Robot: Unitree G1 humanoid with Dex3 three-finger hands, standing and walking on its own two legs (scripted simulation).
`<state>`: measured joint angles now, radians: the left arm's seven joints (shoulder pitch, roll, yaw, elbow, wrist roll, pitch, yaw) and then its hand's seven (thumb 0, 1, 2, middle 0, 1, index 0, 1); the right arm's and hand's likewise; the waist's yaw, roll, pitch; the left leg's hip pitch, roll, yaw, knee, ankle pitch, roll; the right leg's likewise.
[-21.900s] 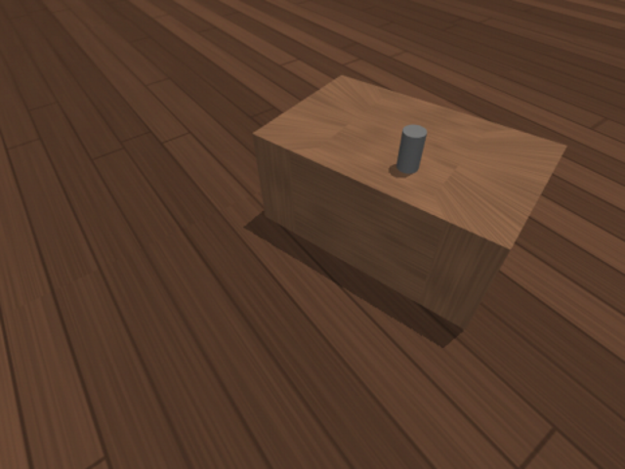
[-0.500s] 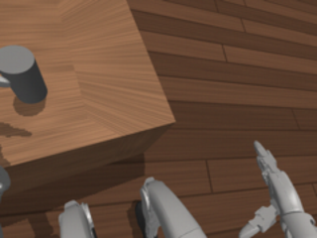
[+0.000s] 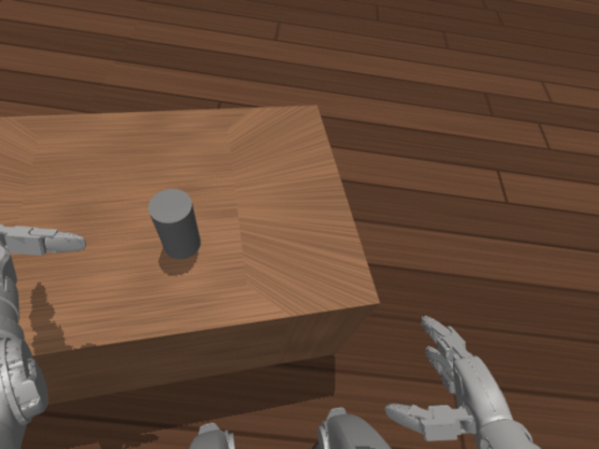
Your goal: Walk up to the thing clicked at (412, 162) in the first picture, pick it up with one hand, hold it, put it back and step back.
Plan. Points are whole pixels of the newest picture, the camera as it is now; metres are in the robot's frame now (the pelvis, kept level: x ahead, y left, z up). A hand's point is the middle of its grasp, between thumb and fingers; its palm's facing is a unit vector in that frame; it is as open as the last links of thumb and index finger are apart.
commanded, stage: home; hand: left
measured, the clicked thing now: (176, 226) +0.56 +0.16 -0.17
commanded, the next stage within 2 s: none
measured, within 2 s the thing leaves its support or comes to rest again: neither
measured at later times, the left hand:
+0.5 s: hand (111, 383) +0.25 +0.20 -0.02, palm faces +0.17 -0.96 -0.24, open 17.4 cm
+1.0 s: hand out of the picture +0.17 +0.16 -0.02, palm faces +0.16 -0.95 -0.27, open 17.5 cm
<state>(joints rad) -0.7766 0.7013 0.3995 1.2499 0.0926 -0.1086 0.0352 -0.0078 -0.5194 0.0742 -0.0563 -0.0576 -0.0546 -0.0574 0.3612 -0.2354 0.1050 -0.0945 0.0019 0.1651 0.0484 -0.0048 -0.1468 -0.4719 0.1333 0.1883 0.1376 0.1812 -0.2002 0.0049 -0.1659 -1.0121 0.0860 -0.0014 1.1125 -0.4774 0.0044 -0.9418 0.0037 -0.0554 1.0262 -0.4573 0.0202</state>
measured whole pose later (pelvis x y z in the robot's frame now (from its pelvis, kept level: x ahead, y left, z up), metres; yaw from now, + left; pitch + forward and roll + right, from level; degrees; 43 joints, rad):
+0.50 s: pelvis +0.02 +0.00 +0.04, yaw +2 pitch +9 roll -1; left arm 0.18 0.23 0.07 0.35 -0.04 0.02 0.09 -0.01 -0.53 0.06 -0.06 -0.05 -0.06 -0.05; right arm 0.38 -0.21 0.02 0.16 0.05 0.12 -0.06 0.01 -0.85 -0.87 0.19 0.30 0.20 0.29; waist -0.02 0.01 -0.12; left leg -0.61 0.05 0.04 0.89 -0.44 0.00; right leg -0.57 -0.03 -0.03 0.86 -0.45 0.02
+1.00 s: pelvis +0.00 -0.02 +0.04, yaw +3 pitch +5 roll -1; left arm 0.42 0.19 -0.02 0.15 -0.01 0.12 0.14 -0.01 -0.54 0.06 -0.05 -0.05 -0.05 -0.05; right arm 0.27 -0.21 0.02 0.52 0.02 -0.04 -0.15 0.01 -0.90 -0.90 0.20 0.31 0.20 0.30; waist -0.02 0.03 -0.08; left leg -0.56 0.06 0.00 0.87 -0.40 -0.02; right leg -0.51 -0.02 -0.06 0.85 -0.43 0.00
